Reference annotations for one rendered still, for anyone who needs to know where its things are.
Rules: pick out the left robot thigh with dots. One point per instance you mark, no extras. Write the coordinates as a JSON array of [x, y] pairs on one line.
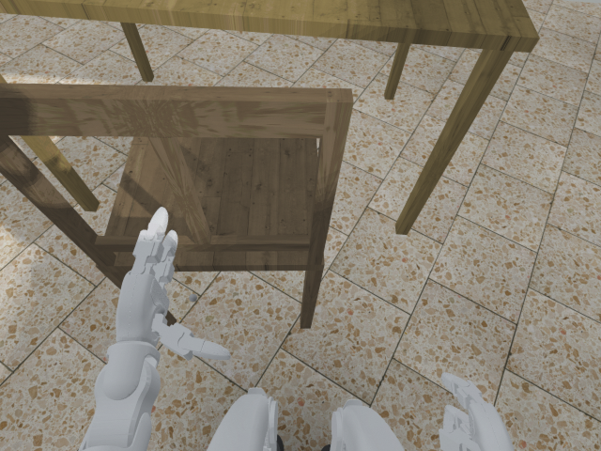
[[250, 424]]

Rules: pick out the robot left forearm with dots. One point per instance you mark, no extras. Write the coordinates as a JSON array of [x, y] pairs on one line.
[[125, 392]]

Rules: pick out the chair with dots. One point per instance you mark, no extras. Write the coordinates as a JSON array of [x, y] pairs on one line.
[[235, 167]]

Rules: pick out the right robot hand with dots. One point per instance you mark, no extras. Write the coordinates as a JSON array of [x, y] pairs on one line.
[[481, 430]]

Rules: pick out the left robot hand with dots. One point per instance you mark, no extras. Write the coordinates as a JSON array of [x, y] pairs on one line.
[[143, 293]]

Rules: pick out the robot thigh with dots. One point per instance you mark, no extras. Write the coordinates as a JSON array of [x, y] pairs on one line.
[[359, 428], [250, 424]]

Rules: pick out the table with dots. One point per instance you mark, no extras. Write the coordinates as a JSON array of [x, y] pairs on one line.
[[499, 27]]

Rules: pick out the right robot thigh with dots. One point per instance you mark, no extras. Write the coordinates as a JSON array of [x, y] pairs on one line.
[[359, 428]]

